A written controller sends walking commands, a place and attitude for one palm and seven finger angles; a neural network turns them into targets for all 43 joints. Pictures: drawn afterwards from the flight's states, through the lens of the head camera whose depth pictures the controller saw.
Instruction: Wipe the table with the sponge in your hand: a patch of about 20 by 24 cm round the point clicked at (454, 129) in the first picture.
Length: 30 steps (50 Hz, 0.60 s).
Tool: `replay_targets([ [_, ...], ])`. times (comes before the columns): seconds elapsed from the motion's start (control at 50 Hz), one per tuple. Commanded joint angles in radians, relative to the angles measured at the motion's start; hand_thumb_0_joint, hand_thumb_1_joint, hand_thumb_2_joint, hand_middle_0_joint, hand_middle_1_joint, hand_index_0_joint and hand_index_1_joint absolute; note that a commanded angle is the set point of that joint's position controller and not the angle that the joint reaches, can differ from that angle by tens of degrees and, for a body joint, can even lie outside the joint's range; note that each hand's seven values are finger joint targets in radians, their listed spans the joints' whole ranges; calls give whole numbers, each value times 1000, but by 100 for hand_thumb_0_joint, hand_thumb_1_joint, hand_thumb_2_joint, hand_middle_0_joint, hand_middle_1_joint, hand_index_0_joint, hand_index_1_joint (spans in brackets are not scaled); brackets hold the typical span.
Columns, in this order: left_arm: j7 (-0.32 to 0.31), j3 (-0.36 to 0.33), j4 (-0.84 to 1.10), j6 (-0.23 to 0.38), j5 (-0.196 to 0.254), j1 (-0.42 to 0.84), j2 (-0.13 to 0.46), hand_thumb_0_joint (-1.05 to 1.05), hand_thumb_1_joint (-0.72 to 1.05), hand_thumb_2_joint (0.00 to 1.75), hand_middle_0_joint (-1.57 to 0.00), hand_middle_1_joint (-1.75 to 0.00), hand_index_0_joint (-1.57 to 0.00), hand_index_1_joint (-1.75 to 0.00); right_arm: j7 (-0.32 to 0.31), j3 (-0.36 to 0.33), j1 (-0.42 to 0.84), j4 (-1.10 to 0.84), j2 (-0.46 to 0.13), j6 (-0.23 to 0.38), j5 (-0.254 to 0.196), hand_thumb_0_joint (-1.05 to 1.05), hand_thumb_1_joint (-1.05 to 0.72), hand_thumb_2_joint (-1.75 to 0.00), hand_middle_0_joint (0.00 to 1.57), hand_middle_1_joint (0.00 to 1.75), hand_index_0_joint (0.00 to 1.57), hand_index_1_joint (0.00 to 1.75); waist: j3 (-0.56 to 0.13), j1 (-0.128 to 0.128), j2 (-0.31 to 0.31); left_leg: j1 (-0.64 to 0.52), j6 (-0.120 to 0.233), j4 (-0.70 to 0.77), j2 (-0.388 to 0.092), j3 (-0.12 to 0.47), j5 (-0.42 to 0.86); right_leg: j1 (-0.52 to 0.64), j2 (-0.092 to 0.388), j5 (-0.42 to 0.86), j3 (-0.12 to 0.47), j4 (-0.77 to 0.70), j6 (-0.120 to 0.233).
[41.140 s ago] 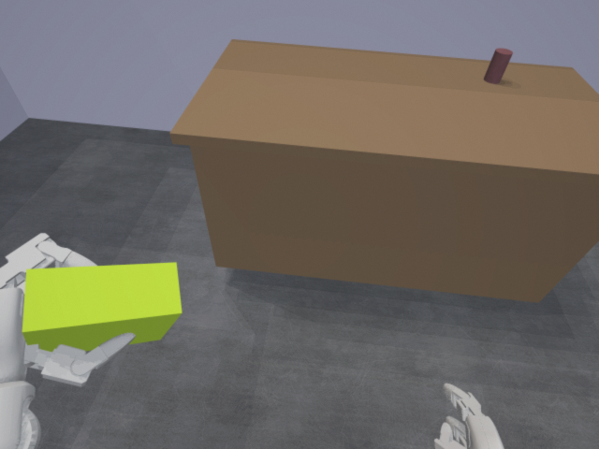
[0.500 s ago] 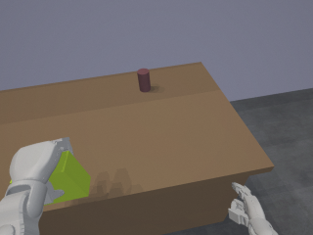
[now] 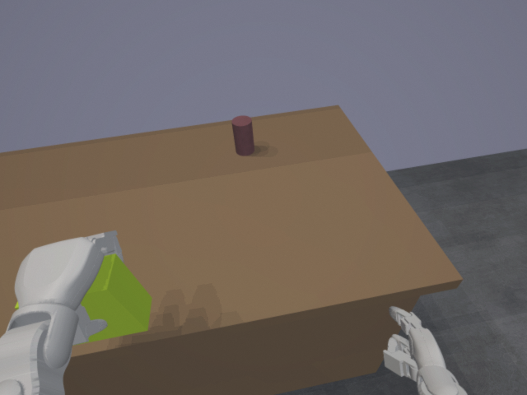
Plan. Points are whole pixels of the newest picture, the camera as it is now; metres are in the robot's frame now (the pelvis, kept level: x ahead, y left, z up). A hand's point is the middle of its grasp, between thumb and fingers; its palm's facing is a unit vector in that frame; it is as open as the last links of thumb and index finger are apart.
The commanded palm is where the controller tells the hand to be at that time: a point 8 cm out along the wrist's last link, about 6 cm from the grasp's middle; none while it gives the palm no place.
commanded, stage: step back with the hand held close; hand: left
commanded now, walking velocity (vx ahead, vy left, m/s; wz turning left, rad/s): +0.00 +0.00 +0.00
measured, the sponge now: (100, 308) +0.18 +0.28 +0.06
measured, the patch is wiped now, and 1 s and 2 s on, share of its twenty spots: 0.95 0.95 0.95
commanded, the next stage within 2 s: stop stepping back and stand still in 1.58 s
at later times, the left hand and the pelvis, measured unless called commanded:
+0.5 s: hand (90, 280) +0.18 +0.26 +0.15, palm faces +0.37 -0.83 -0.42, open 9.5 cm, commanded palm +0.13 +0.29 +0.17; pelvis -0.03 +0.01 -0.02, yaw +0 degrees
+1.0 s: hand (68, 330) +0.12 +0.24 +0.15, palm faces +0.44 -0.84 -0.33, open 9.5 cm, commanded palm +0.06 +0.29 +0.17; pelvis -0.09 +0.00 -0.03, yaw +2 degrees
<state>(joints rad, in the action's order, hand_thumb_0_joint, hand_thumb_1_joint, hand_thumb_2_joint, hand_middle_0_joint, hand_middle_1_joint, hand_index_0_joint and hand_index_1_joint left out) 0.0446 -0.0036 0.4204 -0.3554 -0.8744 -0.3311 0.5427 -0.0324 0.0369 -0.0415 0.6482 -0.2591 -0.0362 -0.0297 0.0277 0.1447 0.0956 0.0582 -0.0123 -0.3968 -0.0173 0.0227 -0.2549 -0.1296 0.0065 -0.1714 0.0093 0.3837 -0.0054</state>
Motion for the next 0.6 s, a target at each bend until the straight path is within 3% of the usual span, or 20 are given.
replay_targets([
  [0.0, -52, -157, 44, -2, -36, 109, 185, 0, 10, 130, -120, -160, -120, -160, -12, -34, 198, -160, -109, 48, 1, 0, -90, -90, 20, 30, 20, 30, -79, -5, -66, 87, 47, 63, 20, 26, 208, 55, -30, 57, 31, -64, 66],
  [0.02, -94, -356, 286, 213, 853, 291, 3, 0, 10, 130, -120, -160, -120, -160, -23, -48, 53, -371, -67, 46, -16, 0, -90, -90, 20, 30, 20, 30, 26, -128, -177, 94, 63, -26, -3, 18, 13, -144, -10, 161, 113, -83, 50],
  [0.04, -116, -402, 165, 293, 857, 201, 114, 0, 10, 130, -120, -160, -120, -160, -32, -8, 24, -303, -71, 61, 9, 0, -90, -90, 20, 30, 20, 30, -13, -114, -240, 99, 63, -39, 2, 29, -36, -145, 7, 74, 103, -67, 48],
  [0.06, -115, -340, 50, 320, 851, 75, 26, 0, 10, 130, -120, -160, -120, -160, -29, -9, 25, -276, -67, 64, 18, 0, -90, -90, 20, 30, 20, 30, -8, -105, -224, 117, 64, -40, 4, 31, -26, -162, 12, 91, 77, -46, 54],
  [0.08, -129, -399, 156, 356, 902, 79, 53, 0, 10, 130, -120, -160, -120, -160, -33, -31, -36, -285, -78, 59, 2, 0, -90, -90, 20, 30, 20, 30, -81, -111, -239, 110, 52, -67, -14, 25, -14, -131, 72, 104, 84, -37, 41],
  [0.12, -149, -406, 292, 409, 929, 54, 50, 0, 10, 130, -120, -160, -120, -160, -49, -40, -34, -278, -80, 70, 11, 0, -90, -90, 20, 30, 20, 30, -218, -120, -146, 77, 51, -112, -33, 18, 72, -89, 139, 233, 94, 24, 42],
  [0.14, -163, -447, 378, 436, 939, 46, 89, 0, 10, 130, -120, -160, -120, -160, -53, -41, -28, -280, -89, 80, 18, 0, -90, -90, 20, 30, 20, 30, -254, -116, -37, 72, 49, -104, -43, 25, 125, -70, 140, 291, 98, 67, 45],
  [0.16, -169, -427, 393, 455, 943, -30, 37, 0, 10, 130, -120, -160, -120, -160, -54, -42, -34, -278, -84, 83, 23, 0, -90, -90, 20, 30, 20, 30, -293, -113, 35, 89, 53, -98, -60, 38, 203, -38, 133, 328, 61, 115, 37],
  [0.18, -177, -433, 438, 468, 949, -74, 34, 0, 10, 130, -120, -160, -120, -160, -52, -47, -29, -291, -85, 87, 20, 0, -90, -90, 20, 30, 20, 30, -298, -112, 80, 113, 53, -96, -79, 54, 281, -36, 125, 350, 46, 147, 29],
  [0.22, -187, -461, 452, 481, 950, -144, 37, 0, 10, 130, -120, -160, -120, -160, -48, -56, -32, -283, -81, 85, 17, 0, -90, -90, 20, 30, 20, 30, -291, -112, 66, 152, 52, -108, -102, 78, 376, -46, 117, 337, 29, 180, 20],
  [0.24, -192, -497, 455, 486, 948, -157, 67, 0, 10, 130, -120, -160, -120, -160, -48, -61, -20, -280, -85, 86, 16, 0, -90, -90, 20, 30, 20, 30, -278, -109, 63, 165, 50, -98, -109, 100, 402, -60, 106, 300, 24, 192, 18],
  [0.26, -190, -475, 420, 492, 952, -181, 26, 0, 10, 130, -120, -160, -120, -160, -47, -61, -38, -266, -76, 80, 18, 0, -90, -90, 20, 30, 20, 30, -251, -117, 26, 199, 53, -96, -116, 110, 399, -74, 92, 245, 10, 199, 13],
  [0.3, -188, -482, 378, 497, 957, -193, 17, 0, 10, 130, -120, -160, -120, -160, -47, -78, -45, -268, -83, 80, 12, 0, -90, -90, 20, 30, 20, 30, -236, -126, -11, 211, 52, -107, -127, 110, 398, -110, 92, 217, 16, 201, 9],
  [0.34, -189, -476, 334, 500, 957, -190, 9, 0, 10, 130, -120, -160, -120, -160, -52, -82, -39, -266, -87, 81, 10, 0, -90, -90, 20, 30, 20, 30, -208, -130, 8, 234, 48, -97, -126, 118, 362, -141, 88, 171, 20, 202, 11],
  [0.4, -182, -454, 285, 509, 958, -170, -14, 0, 10, 130, -120, -160, -120, -160, -53, -85, -59, -262, -92, 93, 9, 0, -90, -90, 20, 30, 20, 30, -172, -133, 0, 299, 58, -83, -132, 117, 222, -167, 69, 56, 12, 202, 3],
  [0.46, -185, -429, 298, 525, 953, -130, -17, 0, 10, 130, -120, -160, -120, -160, -61, -77, -60, -260, -96, 104, 11, 0, -90, -90, 20, 30, 20, 30, -155, -140, -61, 366, 54, -108, -103, 111, 19, -162, 95, 97, 48, 163, 19],
  [0.52, -193, -432, 344, 541, 946, -112, 4, 0, 10, 130, -120, -160, -120, -160, -62, -76, -64, -261, -94, 121, 14, 0, -90, -90, 20, 30, 20, 30, -143, -147, -139, 385, 48, -171, -58, 89, -166, -225, 156, 4, 128, 82, 45],
  [0.54, -200, -458, 389, 549, 940, -95, 43, 0, 10, 130, -120, -160, -120, -160, -64, -77, -56, -264, -100, 126, 15, 0, -90, -90, 20, 30, 20, 30, -148, -147, -116, 370, 47, -170, -55, 96, -186, -245, 167, -37, 146, 67, 56],
  [0.58, -207, -458, 390, 559, 937, -103, 33, 0, 10, 130, -120, -160, -120, -160, -65, -72, -61, -254, -91, 133, 20, 0, -90, -90, 20, 30, 20, 30, -145, -147, -125, 385, 53, -171, -52, 95, -245, -269, 158, -140, 142, 52, 50],
])
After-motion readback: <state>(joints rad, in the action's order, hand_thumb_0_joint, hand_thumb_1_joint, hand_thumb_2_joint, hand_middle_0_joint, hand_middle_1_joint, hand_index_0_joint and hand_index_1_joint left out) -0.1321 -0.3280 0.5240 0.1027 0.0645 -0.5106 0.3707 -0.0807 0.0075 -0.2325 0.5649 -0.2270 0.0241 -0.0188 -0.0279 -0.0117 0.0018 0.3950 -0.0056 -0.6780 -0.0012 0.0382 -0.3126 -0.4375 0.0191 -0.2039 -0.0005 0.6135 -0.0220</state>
